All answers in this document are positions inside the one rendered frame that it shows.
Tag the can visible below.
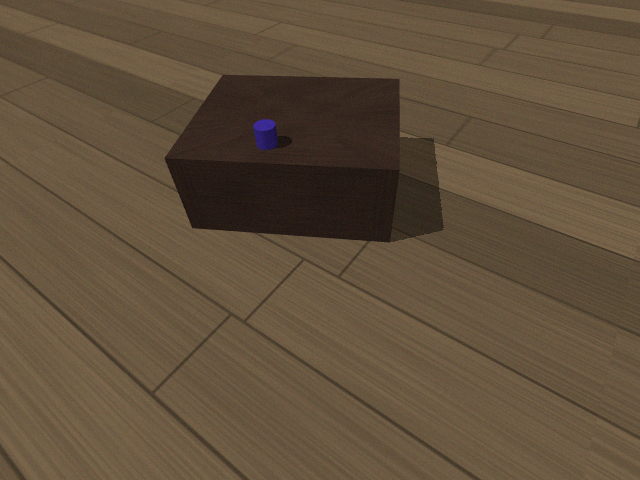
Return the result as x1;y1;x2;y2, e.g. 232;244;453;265
253;119;278;150

